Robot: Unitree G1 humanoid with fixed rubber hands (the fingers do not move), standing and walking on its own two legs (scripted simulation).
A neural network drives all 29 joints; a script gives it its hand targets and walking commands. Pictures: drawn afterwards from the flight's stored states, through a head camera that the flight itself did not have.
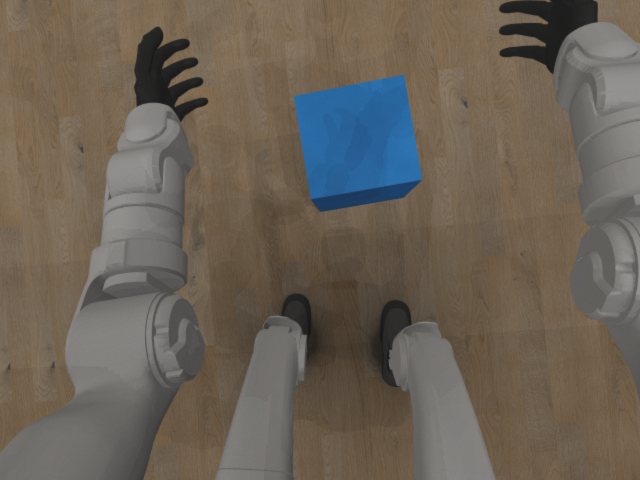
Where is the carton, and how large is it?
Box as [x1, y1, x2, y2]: [294, 75, 421, 211]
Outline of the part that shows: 403,75 294,96 310,197 320,211 403,197 421,180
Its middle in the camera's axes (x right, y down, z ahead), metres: +0.08 -0.19 +0.86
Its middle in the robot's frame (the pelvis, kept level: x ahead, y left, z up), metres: +0.57 +0.01 -0.54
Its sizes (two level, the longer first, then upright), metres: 0.210 0.200 0.250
